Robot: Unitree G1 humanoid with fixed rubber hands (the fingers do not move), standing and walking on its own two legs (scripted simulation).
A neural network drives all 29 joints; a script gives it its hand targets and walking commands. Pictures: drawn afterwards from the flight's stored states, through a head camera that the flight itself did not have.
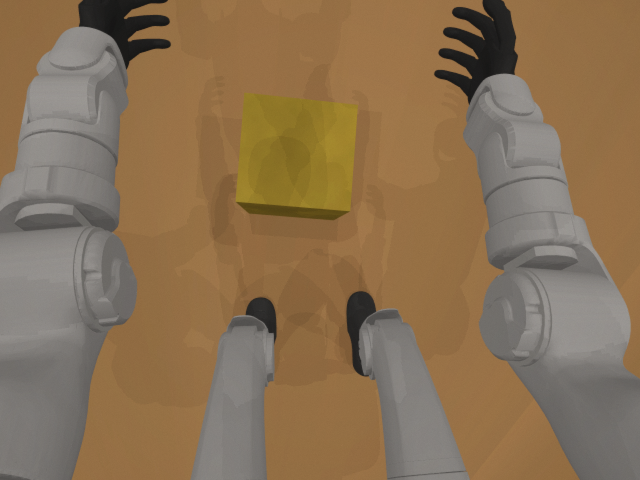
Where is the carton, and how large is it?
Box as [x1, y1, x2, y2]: [236, 93, 357, 219]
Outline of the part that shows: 244,93 236,202 249,213 323,219 334,219 349,211 357,105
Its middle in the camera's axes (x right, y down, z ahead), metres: -0.05 -0.15 +0.83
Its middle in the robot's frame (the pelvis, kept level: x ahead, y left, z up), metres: +0.53 +0.01 -0.52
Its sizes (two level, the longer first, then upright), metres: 0.210 0.200 0.250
